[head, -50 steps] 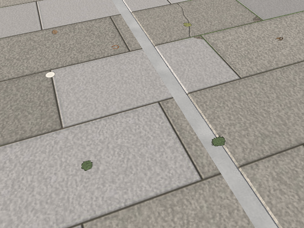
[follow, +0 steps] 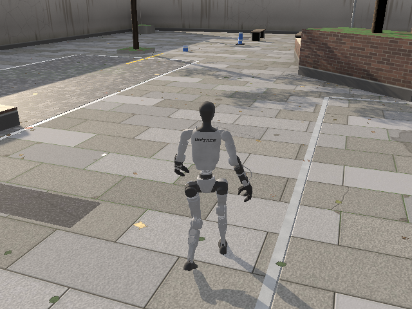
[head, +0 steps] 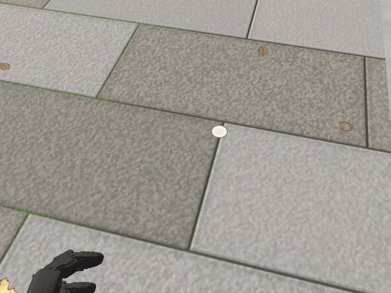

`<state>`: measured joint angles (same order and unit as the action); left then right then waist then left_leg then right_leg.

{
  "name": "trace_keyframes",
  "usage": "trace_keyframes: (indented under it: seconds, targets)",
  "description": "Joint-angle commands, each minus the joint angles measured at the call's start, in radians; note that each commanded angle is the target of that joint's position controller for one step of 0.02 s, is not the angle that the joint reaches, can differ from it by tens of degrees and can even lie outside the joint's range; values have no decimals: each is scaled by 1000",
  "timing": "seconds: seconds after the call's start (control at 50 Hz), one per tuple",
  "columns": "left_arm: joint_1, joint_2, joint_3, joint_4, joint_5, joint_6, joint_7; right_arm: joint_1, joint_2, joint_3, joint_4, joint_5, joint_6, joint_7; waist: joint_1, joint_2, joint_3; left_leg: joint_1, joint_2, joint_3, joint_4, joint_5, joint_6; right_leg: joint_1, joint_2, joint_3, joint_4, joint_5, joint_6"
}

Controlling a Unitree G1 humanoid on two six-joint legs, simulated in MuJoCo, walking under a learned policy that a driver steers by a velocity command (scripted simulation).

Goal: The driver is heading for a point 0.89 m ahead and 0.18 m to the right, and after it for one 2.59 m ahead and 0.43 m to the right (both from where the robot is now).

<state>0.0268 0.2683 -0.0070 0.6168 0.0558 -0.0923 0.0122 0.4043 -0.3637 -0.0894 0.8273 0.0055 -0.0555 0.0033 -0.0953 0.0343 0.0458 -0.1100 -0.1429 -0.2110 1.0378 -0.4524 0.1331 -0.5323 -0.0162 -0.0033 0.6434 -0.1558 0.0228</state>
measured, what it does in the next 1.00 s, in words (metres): walks ahead, turning right: left foot, then right foot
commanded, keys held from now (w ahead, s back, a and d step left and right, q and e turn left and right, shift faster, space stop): w+shift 0.30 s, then w+e+shift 0.70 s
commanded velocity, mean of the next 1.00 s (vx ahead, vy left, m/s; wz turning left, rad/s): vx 1.00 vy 0.00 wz -0.26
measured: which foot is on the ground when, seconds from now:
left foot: up 0.00-0.36, down 0.38-0.84, up 0.86-1.00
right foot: down 0.00-0.38, up 0.40-0.82, down 0.84-1.00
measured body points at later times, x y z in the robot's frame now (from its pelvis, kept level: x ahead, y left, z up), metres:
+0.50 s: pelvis +0.46 +0.05 +0.02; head +0.49 +0.06 +0.46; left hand +0.42 +0.31 -0.12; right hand +0.64 -0.19 -0.09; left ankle +0.49 +0.12 -0.71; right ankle +0.30 -0.12 -0.59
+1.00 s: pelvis +0.92 +0.01 +0.01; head +0.94 +0.02 +0.46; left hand +1.01 +0.29 -0.13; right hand +1.04 -0.26 -0.07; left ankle +0.95 +0.20 -0.60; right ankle +0.93 +0.01 -0.71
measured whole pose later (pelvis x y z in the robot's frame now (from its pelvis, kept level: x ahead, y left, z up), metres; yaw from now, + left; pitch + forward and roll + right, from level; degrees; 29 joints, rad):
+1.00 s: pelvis +0.92 +0.01 +0.01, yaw -20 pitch -1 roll -1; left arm 0.41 0.32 0.07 0.89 0.01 -0.01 -0.01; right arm 0.10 -0.20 0.03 0.68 -0.07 -0.09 0.00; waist 0.04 -0.01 0.04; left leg -0.54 0.09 -0.12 1.35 -0.35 -0.04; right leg -0.26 0.24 -0.02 0.55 -0.26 -0.21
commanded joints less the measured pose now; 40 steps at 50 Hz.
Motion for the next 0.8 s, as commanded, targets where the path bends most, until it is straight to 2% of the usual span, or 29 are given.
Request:
trace_keyframes:
  seconds: [0.02,0.04,0.06,0.08,0.12,0.2,0.22,0.28,0.32,0.34,0.36,0.38,0.4,0.42,0.44,0.46,0.48,0.5,0.52,0.54,0.56,0.6,0.64,0.66,0.7,0.74,0.76,0.78,0.8]
  targets:
    - [255,156,82,21,0,9,4,-102,-60,19,-133,-25,-9,9,167,-160,-213,-649,132,95,369,168,-8,706,-365,661,-381,-611,-163]
    - [259,119,74,49,7,8,-3,-139,-49,23,-133,-35,-2,23,158,-66,-141,-621,158,102,332,190,-17,596,-322,525,-380,-409,-160]
    - [291,105,67,86,5,1,-1,-174,-23,29,-151,-48,5,39,147,-66,-97,-606,178,91,298,185,-19,521,-281,421,-389,-300,-153]
    - [313,89,62,121,-1,-9,-6,-174,7,39,-164,-51,15,50,122,-102,-62,-597,189,83,270,179,-27,465,-260,352,-406,-236,-149]
    - [345,71,56,167,-23,-32,-22,-212,40,55,-191,-52,29,58,97,-113,-22,-636,194,64,218,174,-34,434,-249,266,-451,-131,-150]
    - [330,118,63,192,-30,-49,-31,-378,9,72,-266,-52,27,73,74,-98,65,-641,184,117,-71,357,-54,364,-199,31,-568,74,-147]
    - [343,123,63,201,-35,-51,-32,-421,10,78,-277,-49,22,82,86,-82,76,-573,172,183,-179,416,-50,337,-176,-26,-609,122,-138]
    - [416,173,67,243,-41,-48,-31,-500,24,93,-288,-44,9,93,109,-66,100,-414,145,287,-358,477,-8,385,-197,-96,-671,385,-144]
    - [463,218,71,274,-42,-35,-21,-466,-1,86,-270,-57,3,74,76,-113,34,-323,87,337,-400,391,20,532,-210,-117,-515,894,-142]
    - [465,250,75,284,-39,-24,-13,-364,-27,74,-244,-65,1,61,13,-148,-45,-194,63,324,-407,324,35,560,-224,-111,-346,1069,-137]
    - [439,272,78,284,-40,-10,-5,-150,-58,54,-176,-64,0,42,-93,-164,-155,34,52,291,-438,292,47,515,-220,-101,-98,1103,-129]
    - [413,253,74,267,-44,-6,-3,38,-120,27,-117,-76,-1,21,-180,-146,-252,306,144,191,-451,242,51,327,-172,-86,208,857,-120]
    - [494,76,41,224,-42,-6,-20,72,-219,3,-100,-94,-9,0,-65,141,-375,561,458,-186,-489,-28,44,21,-29,-54,603,-201,-119]
    - [529,109,49,197,-82,-7,-15,67,-231,-6,-125,-79,-6,-2,-46,175,-526,601,597,-604,-681,-125,76,-134,43,101,827,-306,-131]
    - [404,162,64,183,-74,-3,-9,-9,-160,0,-108,-64,-9,-2,-30,39,-327,447,526,-435,-715,-91,58,-214,-25,106,810,-165,-138]
    - [362,128,55,182,-68,-3,-16,-64,-93,15,-93,-58,-21,1,5,5,-164,265,489,-284,-742,32,55,-205,-60,83,741,-97,-132]
    - [354,103,52,200,-61,6,-24,-99,-55,22,-81,-61,-33,5,43,-24,-89,139,445,-172,-776,144,33,-160,-92,87,689,-74,-124]
    - [382,84,51,216,-49,24,-34,-112,-26,30,-71,-53,-41,2,82,-8,-63,56,407,-74,-810,196,11,-107,-109,88,661,-61,-115]
    - [403,64,50,225,-42,43,-45,-104,-4,35,-57,-45,-50,2,104,30,-56,7,402,-17,-838,227,7,-76,-121,83,647,-58,-107]
    - [373,55,53,219,-40,58,-51,-89,22,41,-40,-35,-61,5,111,14,-28,4,384,46,-851,312,-12,-99,-131,83,636,-54,-105]
    - [330,39,52,200,-38,70,-58,-82,19,39,-23,-20,-69,6,120,30,-2,2,383,101,-881,344,-22,-148,-139,71,620,-43,-99]
    - [212,29,49,156,-38,79,-69,-67,35,42,-4,-16,-80,6,111,20,50,-10,345,239,-920,483,-57,-213,-140,31,568,48,-93]
    - [128,12,37,123,-48,75,-78,-58,45,47,10,-23,-86,7,111,32,75,-22,291,369,-926,674,-85,-205,-108,-32,457,160,-102]
    - [115,7,32,116,-51,73,-82,-58,35,47,11,-25,-86,5,118,17,70,-9,283,419,-918,766,-98,-190,-93,-58,404,209,-113]
    - [26,17,22,77,-44,66,-95,-39,11,47,24,-18,-85,-6,113,-7,109,16,288,477,-930,920,-118,-136,-63,-137,213,259,-140]
    - [12,43,24,74,-41,65,-101,-7,-37,41,29,-18,-82,-27,122,6,71,101,300,504,-860,1268,-139,-21,24,-217,102,296,-172]
    - [65,65,29,88,-42,67,-100,-5,-73,34,26,-20,-73,-42,158,36,25,150,320,504,-772,1453,-148,53,63,-232,85,268,-185]
    - [172,97,41,116,-44,71,-95,-32,-112,23,13,-25,-59,-55,222,69,-39,169,342,495,-640,1590,-153,168,96,-230,87,211,-199]
    - [353,143,62,164,-44,74,-87,-86,-143,12,-7,-33,-41,-61,319,87,-123,133,364,477,-423,1650,-147,353,121,-202,101,145,-224]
